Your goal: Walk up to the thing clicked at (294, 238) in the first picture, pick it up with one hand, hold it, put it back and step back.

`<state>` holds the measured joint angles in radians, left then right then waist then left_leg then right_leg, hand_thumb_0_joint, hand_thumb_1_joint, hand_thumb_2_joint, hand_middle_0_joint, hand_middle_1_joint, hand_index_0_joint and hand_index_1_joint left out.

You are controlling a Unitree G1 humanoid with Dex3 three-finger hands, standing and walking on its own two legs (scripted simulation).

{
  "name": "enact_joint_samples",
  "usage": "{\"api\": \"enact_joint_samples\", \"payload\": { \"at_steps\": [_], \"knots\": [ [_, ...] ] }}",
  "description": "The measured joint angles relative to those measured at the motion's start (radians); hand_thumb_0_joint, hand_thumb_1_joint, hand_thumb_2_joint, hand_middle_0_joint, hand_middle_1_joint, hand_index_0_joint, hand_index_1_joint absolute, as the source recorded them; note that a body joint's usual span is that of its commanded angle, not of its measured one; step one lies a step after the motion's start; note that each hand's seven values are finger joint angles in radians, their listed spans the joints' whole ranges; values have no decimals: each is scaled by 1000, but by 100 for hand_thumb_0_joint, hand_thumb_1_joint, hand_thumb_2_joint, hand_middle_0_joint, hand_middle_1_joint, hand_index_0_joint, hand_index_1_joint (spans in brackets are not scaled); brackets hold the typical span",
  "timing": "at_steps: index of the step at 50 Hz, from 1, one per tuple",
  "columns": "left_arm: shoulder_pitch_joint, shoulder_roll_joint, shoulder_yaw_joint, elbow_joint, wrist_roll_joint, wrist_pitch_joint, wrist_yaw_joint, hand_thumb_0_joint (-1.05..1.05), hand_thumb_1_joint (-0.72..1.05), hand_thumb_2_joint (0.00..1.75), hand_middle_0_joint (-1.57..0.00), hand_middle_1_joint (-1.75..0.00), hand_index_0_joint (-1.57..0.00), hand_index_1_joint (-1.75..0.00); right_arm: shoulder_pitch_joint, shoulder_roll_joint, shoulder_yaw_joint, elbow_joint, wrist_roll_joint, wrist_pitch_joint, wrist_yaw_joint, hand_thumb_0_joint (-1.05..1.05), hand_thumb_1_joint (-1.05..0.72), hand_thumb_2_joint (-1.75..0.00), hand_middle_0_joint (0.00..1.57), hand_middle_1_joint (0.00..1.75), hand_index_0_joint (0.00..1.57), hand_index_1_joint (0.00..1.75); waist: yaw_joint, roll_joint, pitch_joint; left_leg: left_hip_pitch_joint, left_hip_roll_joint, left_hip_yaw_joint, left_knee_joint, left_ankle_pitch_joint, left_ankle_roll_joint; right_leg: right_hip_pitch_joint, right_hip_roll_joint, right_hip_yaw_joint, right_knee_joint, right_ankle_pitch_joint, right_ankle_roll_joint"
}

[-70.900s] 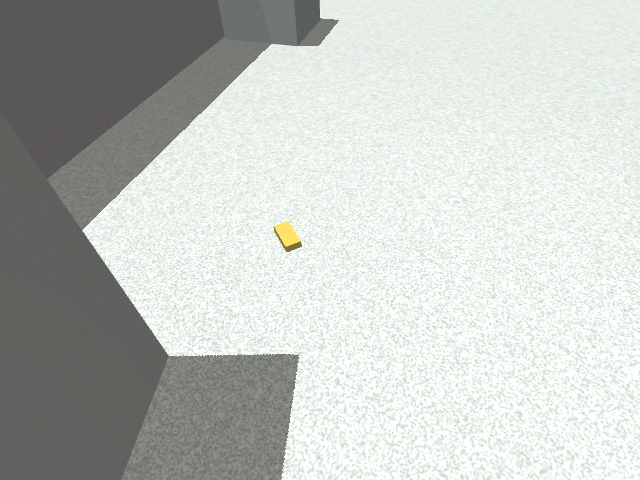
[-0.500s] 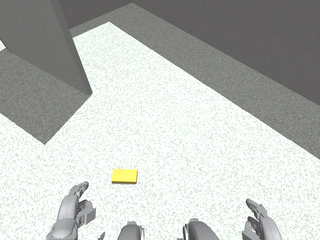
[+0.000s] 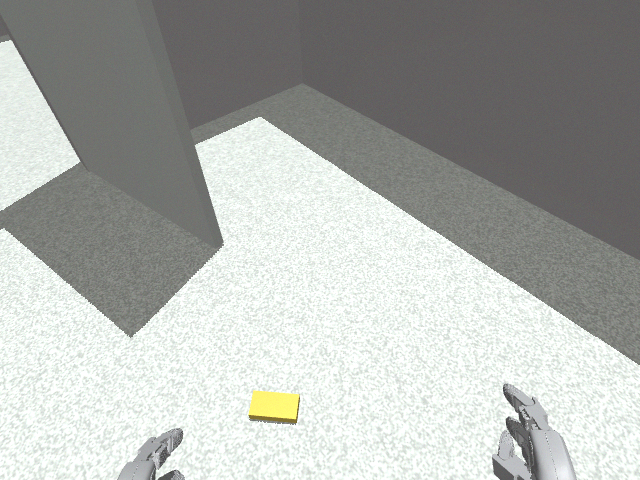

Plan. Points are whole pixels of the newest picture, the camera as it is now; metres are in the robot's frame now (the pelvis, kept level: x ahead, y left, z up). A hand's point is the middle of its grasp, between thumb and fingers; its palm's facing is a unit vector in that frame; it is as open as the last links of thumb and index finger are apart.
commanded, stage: home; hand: left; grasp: from above
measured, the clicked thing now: (274, 406) +0.49 +0.16 -0.70
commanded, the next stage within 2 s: stand in 1.78 s
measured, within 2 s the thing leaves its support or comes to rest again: neither
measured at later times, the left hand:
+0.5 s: hand out of the picture +0.16 +0.18 -0.05, palm faces +0.03 -0.98 -0.19, open 7.4 cm
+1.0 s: hand out of the picture +0.16 +0.17 -0.05, palm faces +0.03 -0.98 -0.19, open 7.4 cm
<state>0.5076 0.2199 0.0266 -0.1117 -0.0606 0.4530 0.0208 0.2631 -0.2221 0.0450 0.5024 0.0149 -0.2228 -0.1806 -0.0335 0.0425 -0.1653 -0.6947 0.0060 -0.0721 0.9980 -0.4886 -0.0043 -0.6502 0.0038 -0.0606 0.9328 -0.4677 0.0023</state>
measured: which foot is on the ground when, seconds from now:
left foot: down 0.00-1.00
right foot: down 0.00-1.00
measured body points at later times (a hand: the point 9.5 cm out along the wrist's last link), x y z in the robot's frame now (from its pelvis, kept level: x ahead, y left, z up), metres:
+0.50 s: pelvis +0.00 +0.00 +0.00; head +0.02 +0.01 +0.45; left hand +0.16 +0.23 -0.03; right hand +0.15 -0.24 -0.06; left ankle +0.00 +0.12 -0.68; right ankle +0.00 -0.12 -0.68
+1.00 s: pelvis +0.00 +0.00 +0.00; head +0.02 +0.00 +0.45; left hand +0.16 +0.23 -0.04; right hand +0.16 -0.25 -0.06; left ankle +0.00 +0.12 -0.68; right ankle +0.00 -0.12 -0.68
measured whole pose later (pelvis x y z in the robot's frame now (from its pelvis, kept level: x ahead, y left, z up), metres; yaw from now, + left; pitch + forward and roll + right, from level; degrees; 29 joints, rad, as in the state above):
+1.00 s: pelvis +0.00 +0.00 +0.00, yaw -1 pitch +10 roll -2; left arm 0.50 0.22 0.02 -0.12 -0.06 0.45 0.02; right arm 0.28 -0.23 0.03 0.54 0.01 -0.24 -0.18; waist -0.04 0.04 -0.16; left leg -0.69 0.01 -0.06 1.01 -0.50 -0.01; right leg -0.65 0.01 -0.05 0.95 -0.47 0.00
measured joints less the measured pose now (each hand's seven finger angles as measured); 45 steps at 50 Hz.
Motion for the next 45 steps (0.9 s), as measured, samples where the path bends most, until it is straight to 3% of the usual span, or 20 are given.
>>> {"api": "enact_joint_samples", "payload": {
  "at_steps": [45],
  "knots": [
    [-5,5,-3,-8,4,-3,-5,2,90,90,-20,-30,-20,-30,21,-3,-12,34,-3,-18,-1,1,-90,-89,21,30,20,30,-3,-2,8,3,5,9,10,-8,-1,-2,5,10,12,-5,0]
  ]
}}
